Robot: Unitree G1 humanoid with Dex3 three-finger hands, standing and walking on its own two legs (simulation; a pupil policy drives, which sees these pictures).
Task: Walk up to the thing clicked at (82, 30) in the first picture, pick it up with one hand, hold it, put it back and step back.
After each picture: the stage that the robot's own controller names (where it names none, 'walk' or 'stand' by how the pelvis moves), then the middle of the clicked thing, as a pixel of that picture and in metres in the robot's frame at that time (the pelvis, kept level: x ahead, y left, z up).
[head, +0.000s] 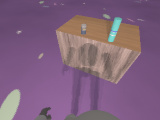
stand; (83, 29) +1.03 +0.14 +0.01
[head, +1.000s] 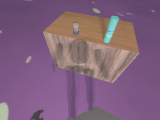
walk; (75, 29) +0.91 +0.18 +0.01
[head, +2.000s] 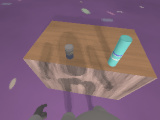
stand; (69, 51) +0.53 +0.18 +0.02
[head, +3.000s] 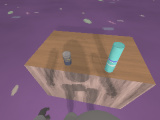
stand; (67, 58) +0.50 +0.22 +0.02
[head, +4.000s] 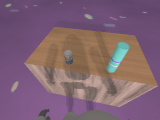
stand; (68, 57) +0.50 +0.21 +0.01
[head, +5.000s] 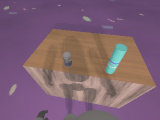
stand; (67, 59) +0.49 +0.21 +0.01
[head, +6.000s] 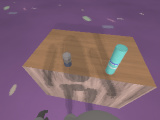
stand; (67, 59) +0.48 +0.21 +0.01
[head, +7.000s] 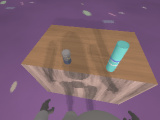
rise first; (66, 57) +0.48 +0.22 +0.01
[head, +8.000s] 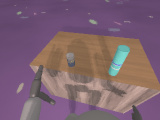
rise first; (70, 59) +0.49 +0.22 +0.01
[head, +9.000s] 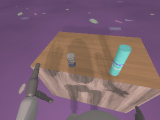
go down; (71, 60) +0.48 +0.21 +0.01
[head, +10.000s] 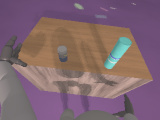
go down; (62, 54) +0.48 +0.19 +0.03
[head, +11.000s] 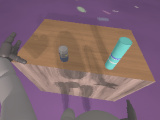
go down; (63, 54) +0.49 +0.20 +0.04
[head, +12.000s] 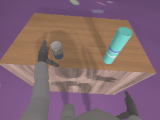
close in; (57, 50) +0.48 +0.22 +0.07
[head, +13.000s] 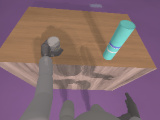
close; (55, 47) +0.48 +0.22 +0.08
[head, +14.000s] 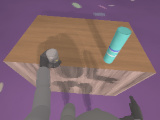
lift; (53, 58) +0.41 +0.24 +0.08
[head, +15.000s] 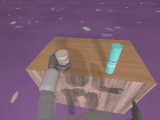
lift; (63, 60) +0.32 +0.18 +0.21
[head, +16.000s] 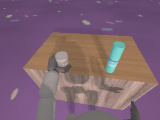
hold; (62, 62) +0.32 +0.18 +0.18
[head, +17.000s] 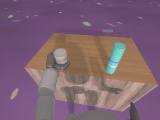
crouch; (61, 59) +0.32 +0.19 +0.20
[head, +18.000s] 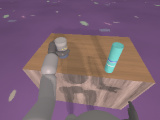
crouch; (62, 48) +0.41 +0.20 +0.21
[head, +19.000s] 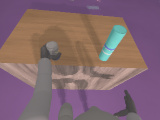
lower; (53, 51) +0.47 +0.22 +0.06
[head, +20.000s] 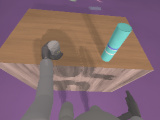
lower; (55, 50) +0.46 +0.21 +0.08
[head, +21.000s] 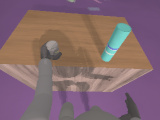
lower; (54, 50) +0.46 +0.22 +0.08
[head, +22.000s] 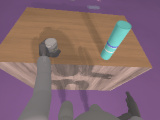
lower; (52, 48) +0.48 +0.22 +0.08
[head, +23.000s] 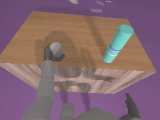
loosen; (57, 52) +0.45 +0.21 +0.08
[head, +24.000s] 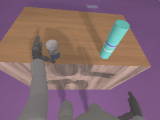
withdraw; (53, 50) +0.46 +0.21 +0.08
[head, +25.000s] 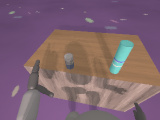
sink last; (69, 61) +0.44 +0.20 +0.05
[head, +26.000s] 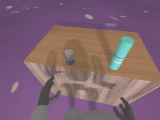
stand; (69, 57) +0.46 +0.20 +0.05
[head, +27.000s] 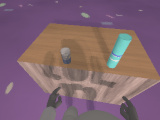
stand; (66, 56) +0.46 +0.21 +0.07
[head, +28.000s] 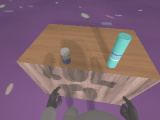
stand; (65, 56) +0.46 +0.21 +0.07
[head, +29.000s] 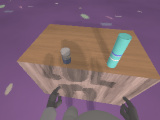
stand; (66, 56) +0.46 +0.21 +0.07
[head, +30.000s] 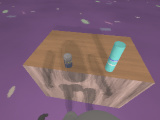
stand; (68, 60) +0.47 +0.21 +0.02
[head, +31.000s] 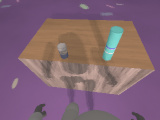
walk; (63, 51) +0.50 +0.25 +0.04
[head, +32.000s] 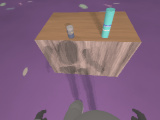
walk; (70, 32) +0.78 +0.26 +0.04
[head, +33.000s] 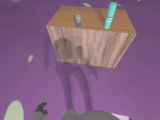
stand; (78, 21) +1.02 +0.24 +0.03
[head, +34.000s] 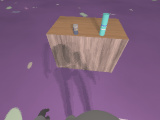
stand; (75, 29) +1.03 +0.25 +0.00
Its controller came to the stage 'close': yes
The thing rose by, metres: 0.21
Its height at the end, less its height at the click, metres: +0.00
